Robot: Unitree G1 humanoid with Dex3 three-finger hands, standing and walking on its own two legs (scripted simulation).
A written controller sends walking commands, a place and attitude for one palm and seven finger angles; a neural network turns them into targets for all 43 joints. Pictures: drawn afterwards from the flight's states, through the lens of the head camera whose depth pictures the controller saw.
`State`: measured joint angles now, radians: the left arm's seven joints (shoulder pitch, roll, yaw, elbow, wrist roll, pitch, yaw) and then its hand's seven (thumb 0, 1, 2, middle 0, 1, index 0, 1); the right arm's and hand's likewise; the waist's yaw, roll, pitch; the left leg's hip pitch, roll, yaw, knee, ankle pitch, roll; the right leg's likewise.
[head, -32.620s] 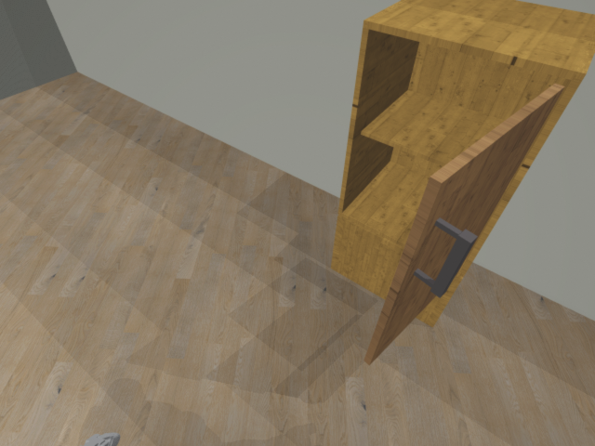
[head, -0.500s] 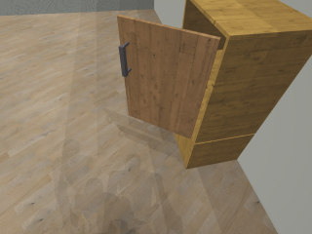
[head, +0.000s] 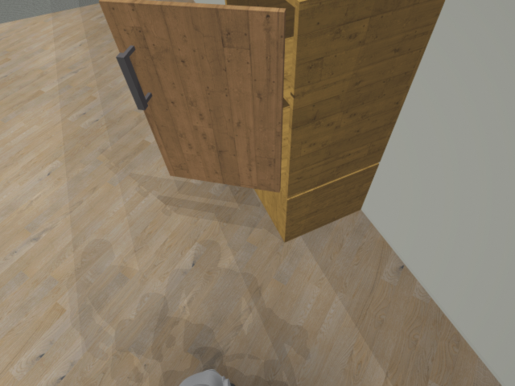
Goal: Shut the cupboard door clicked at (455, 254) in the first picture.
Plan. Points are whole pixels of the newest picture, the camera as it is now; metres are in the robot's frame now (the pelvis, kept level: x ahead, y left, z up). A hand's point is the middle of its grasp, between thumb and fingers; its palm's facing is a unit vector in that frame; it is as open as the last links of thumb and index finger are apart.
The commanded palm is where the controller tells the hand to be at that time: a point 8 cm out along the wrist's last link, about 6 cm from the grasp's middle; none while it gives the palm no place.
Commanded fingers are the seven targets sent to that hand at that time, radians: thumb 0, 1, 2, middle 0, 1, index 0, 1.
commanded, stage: turn to face it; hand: left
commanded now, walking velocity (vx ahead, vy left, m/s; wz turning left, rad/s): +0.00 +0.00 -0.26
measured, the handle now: (136, 78) +0.78 +0.37 +0.03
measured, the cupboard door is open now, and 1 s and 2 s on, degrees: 53 53 53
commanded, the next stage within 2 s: take the last steps up to it in 0.22 s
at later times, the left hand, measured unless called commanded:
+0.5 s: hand out of the picture +0.09 +0.20 -0.16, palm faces -0.07 -0.98 -0.16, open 7.4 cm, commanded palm none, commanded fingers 0.00 0.90 0.90 -0.20 -0.30 -0.20 -0.30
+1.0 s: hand (120, 364) +0.16 +0.28 -0.17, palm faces +0.01 -0.98 -0.21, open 7.4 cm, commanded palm none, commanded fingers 0.00 0.90 0.90 -0.20 -0.30 -0.20 -0.30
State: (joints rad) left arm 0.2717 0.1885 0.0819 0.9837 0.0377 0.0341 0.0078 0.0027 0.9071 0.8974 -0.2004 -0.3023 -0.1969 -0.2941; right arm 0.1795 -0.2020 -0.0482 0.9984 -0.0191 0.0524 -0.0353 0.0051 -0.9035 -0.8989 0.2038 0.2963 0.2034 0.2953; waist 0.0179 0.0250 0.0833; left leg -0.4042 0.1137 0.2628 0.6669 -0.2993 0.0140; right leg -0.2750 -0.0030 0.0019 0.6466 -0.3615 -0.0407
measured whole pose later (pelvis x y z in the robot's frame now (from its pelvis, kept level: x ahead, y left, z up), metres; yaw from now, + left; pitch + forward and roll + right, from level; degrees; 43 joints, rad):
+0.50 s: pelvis +0.02 +0.03 +0.02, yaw -6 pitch +0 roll -1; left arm 0.22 0.17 0.05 1.00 0.03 0.04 0.00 0.01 0.91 0.90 -0.20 -0.30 -0.20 -0.29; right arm 0.25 -0.16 -0.01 0.99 -0.03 0.01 -0.04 0.00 -0.92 -0.90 0.20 0.30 0.20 0.30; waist 0.00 -0.01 0.06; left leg -0.19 0.03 0.06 0.51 -0.31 0.02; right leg -0.29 0.00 -0.02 0.73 -0.47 -0.01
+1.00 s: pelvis +0.16 +0.09 +0.01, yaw -2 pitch +0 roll +1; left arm 0.29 0.20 0.07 1.06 0.03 0.02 -0.01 0.01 0.91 0.90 -0.20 -0.30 -0.20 -0.29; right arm 0.32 -0.16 -0.02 0.99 -0.03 -0.04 -0.01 0.00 -0.91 -0.90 0.20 0.30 0.20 0.29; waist -0.01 -0.04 0.08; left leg -0.31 0.02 0.14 0.59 -0.28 0.03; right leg -0.39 -0.09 -0.06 1.12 -0.48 -0.04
